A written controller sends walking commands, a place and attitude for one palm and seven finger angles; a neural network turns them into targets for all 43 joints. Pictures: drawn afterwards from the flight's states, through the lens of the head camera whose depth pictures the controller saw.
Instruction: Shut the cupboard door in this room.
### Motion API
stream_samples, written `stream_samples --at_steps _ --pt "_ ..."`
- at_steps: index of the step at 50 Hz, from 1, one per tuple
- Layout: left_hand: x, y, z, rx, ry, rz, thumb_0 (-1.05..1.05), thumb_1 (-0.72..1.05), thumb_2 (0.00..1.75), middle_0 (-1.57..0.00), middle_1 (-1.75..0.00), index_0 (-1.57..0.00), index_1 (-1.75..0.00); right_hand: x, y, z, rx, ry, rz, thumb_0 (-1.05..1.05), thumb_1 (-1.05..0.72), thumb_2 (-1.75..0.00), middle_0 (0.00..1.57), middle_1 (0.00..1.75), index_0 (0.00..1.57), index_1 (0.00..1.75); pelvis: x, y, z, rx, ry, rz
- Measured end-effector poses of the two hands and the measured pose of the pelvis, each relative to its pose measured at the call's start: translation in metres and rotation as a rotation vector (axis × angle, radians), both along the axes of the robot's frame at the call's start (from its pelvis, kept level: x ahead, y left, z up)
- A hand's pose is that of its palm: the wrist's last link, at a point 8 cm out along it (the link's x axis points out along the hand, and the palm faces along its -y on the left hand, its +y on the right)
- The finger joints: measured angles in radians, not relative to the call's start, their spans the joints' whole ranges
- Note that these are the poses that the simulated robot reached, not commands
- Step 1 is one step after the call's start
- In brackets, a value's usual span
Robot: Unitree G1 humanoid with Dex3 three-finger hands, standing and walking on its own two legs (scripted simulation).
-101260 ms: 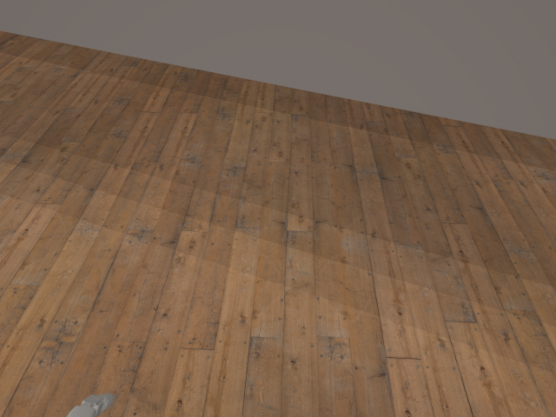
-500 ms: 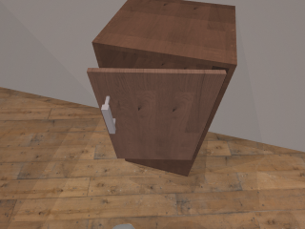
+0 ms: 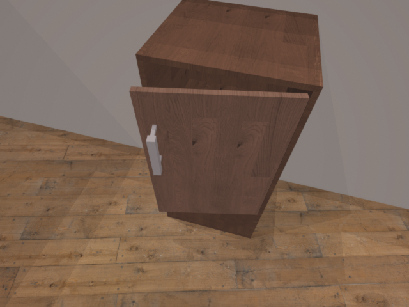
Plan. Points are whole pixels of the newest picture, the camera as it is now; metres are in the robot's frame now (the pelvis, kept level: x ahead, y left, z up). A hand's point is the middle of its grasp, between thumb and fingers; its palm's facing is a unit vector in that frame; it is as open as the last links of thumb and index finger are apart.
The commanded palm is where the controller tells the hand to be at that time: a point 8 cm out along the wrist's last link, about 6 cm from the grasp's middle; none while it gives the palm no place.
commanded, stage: come to a stop and stand still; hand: left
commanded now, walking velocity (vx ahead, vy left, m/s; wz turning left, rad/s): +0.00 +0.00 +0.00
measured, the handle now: (155, 150) +0.49 +0.17 -0.04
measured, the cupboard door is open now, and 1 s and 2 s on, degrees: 14 14 14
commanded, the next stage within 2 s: look again from close up in 0.44 s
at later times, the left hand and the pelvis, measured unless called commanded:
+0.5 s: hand out of the picture -0.02 +0.12 -0.17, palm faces +0.05 -0.99 -0.14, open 7.3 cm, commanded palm none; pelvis +0.00 -0.03 +0.01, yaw +1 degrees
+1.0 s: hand out of the picture +0.02 +0.19 -0.18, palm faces +0.04 -0.98 -0.21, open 7.3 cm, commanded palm none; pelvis -0.01 +0.01 +0.00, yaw +0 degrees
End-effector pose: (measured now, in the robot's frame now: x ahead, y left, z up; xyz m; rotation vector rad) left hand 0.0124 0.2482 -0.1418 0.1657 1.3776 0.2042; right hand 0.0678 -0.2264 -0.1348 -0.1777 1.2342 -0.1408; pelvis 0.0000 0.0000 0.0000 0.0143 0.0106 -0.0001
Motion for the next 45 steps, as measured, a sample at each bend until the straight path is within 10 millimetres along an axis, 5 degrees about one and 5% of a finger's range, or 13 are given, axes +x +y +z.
stream_samples --at_steps 13,22,28,36,45 --pt "-0.018 -0.053 0.001 -0.06 -0.003 -0.015 0.01 0.93 0.9 -0.2 -0.3 -0.2 -0.3 -0.098 -0.022 -0.002 0.018 0.193 -0.082 0.0 -0.91 -0.9 0.2 0.3 0.2 0.3 -0.007 -0.023 0.008 -0.011 -0.048 0.014" --pt "-0.037 -0.071 -0.003 -0.097 0.056 0.01 0.0 0.92 0.9 -0.2 -0.3 -0.2 -0.3 -0.13 -0.021 0.001 0.018 0.291 -0.095 0.0 -0.91 -0.9 0.19 0.3 0.2 0.3 -0.007 -0.029 0.008 -0.013 -0.04 0.018" --pt "-0.044 -0.075 -0.003 -0.102 0.079 0.012 0.0 0.91 0.9 -0.2 -0.3 -0.2 -0.3 -0.119 -0.014 -0.001 0.036 0.277 -0.084 0.0 -0.91 -0.9 0.2 0.3 0.2 0.3 -0.003 -0.029 0.008 -0.013 -0.036 0.024" --pt "-0.027 -0.049 0.0 -0.025 -0.003 0.001 0.0 0.91 0.9 -0.21 -0.3 -0.2 -0.3 -0.06 -0.013 -0.016 0.032 0.105 -0.039 0.01 -0.92 -0.9 0.2 0.3 0.2 0.3 -0.002 -0.018 -0.002 -0.026 -0.025 0.031" --pt "-0.002 -0.02 -0.004 -0.006 -0.108 -0.019 0.0 0.91 0.9 -0.2 -0.3 -0.2 -0.29 -0.011 -0.008 -0.002 -0.007 -0.067 -0.012 0.01 -0.93 -0.9 0.2 0.3 0.2 0.3 -0.005 -0.002 -0.006 -0.023 -0.054 0.01"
